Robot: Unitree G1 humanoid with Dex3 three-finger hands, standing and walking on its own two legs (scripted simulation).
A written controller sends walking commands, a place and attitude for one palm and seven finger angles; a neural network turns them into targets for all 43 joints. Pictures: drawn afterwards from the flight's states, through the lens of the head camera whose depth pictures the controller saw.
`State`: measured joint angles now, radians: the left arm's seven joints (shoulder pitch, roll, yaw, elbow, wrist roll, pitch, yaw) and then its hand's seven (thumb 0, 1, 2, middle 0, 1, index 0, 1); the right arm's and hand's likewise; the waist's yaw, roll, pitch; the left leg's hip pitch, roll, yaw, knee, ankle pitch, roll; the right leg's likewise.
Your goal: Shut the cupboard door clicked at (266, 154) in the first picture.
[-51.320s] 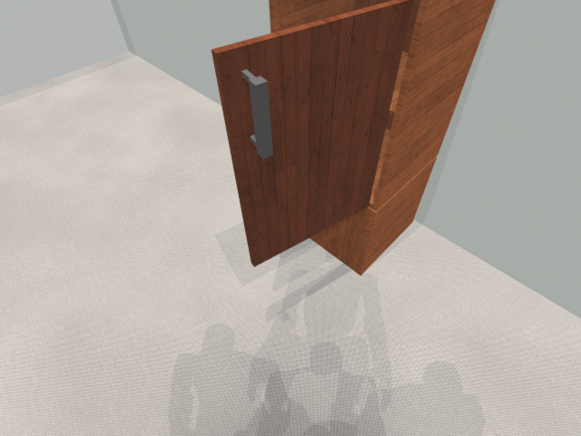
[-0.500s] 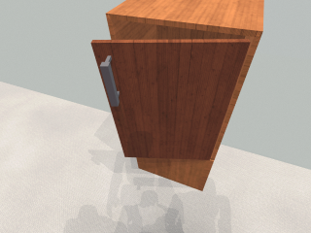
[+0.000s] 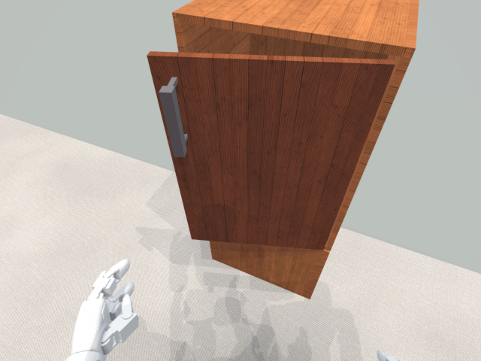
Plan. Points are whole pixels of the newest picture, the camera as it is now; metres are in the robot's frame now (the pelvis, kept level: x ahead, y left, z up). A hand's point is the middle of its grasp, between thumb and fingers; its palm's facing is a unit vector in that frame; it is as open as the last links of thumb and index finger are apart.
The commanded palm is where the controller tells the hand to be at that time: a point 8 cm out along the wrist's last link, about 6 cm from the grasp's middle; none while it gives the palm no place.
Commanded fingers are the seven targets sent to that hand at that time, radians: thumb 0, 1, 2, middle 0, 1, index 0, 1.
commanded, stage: raise the hand and make a fist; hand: left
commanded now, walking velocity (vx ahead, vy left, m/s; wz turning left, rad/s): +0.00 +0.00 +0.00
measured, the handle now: (177, 118) +0.52 +0.14 +0.15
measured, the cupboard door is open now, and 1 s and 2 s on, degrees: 18 18 18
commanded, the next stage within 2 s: bring the fist close to the handle in 1.74 s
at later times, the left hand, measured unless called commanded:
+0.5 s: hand (127, 325) +0.18 +0.17 +0.03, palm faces -0.10 -0.99 -0.04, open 4.9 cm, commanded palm +0.14 +0.23 +0.04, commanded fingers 0.00 0.90 0.90 -0.82 -0.98 -0.82 -0.98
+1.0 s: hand (96, 288) +0.20 +0.20 +0.10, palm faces -0.04 -1.00 -0.07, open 3.1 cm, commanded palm +0.18 +0.25 +0.11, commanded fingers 0.00 0.90 0.90 -1.28 -1.48 -1.28 -1.48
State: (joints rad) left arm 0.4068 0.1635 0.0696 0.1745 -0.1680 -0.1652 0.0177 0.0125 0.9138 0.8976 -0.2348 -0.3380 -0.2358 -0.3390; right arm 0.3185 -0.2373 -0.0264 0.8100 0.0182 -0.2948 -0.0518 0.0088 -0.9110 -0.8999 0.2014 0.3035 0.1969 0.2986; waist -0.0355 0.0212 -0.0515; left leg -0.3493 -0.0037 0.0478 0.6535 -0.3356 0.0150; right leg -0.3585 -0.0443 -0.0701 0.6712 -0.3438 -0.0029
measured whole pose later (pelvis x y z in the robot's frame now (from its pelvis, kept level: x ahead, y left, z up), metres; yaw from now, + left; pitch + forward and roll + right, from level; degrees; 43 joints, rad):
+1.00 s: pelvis +0.00 +0.02 -0.01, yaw +0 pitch +2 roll -2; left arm 0.39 0.28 0.17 -0.25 -0.29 -0.13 -0.28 0.01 0.90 0.90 -1.11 -1.29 -1.11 -1.29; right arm 0.26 -0.25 0.05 0.53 0.04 -0.29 -0.06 0.01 -0.91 -0.90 0.20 0.30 0.20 0.30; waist 0.03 0.04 -0.07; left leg -0.43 0.01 0.02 0.79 -0.40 0.03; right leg -0.40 -0.03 -0.09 0.73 -0.37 0.01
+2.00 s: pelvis -0.01 -0.01 +0.01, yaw +1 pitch -4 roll +0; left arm 0.13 0.28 0.19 -0.16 -0.29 0.08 -0.28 0.01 0.89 0.90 -1.31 -1.50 -1.31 -1.50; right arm 0.24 -0.26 0.07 0.62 0.06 -0.27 -0.09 0.01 -0.91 -0.90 0.20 0.30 0.20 0.30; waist 0.05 0.06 -0.01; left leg -0.21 0.02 0.02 0.57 -0.29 0.00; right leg -0.20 -0.01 -0.09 0.54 -0.28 -0.02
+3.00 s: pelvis +0.00 -0.02 +0.01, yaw -2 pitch +1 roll +1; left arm -0.56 0.21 0.15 0.57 -0.18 -0.01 -0.11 0.01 0.90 0.90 -1.30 -1.50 -1.30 -1.50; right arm 0.27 -0.26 0.04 0.65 0.05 -0.08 -0.05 0.01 -0.91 -0.90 0.20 0.30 0.20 0.30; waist -0.03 0.04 -0.03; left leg -0.27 0.03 0.07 0.52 -0.28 0.00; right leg -0.30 0.00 -0.04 0.55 -0.28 -0.03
